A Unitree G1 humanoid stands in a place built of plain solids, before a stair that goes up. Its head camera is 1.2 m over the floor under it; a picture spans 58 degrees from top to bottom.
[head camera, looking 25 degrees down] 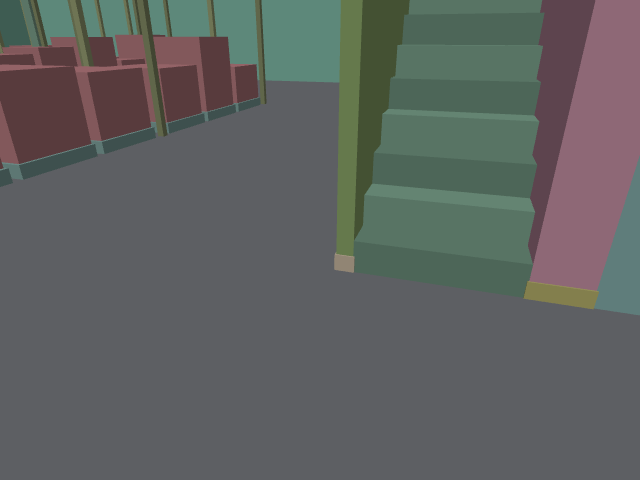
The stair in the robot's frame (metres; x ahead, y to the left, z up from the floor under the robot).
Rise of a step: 0.19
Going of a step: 0.22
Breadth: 0.90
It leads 18 degrees to the right of straight ahead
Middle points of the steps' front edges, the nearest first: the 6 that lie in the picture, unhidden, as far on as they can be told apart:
2.01 -0.62 0.19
2.22 -0.68 0.39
2.44 -0.75 0.58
2.65 -0.82 0.77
2.87 -0.89 0.96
3.08 -0.95 1.16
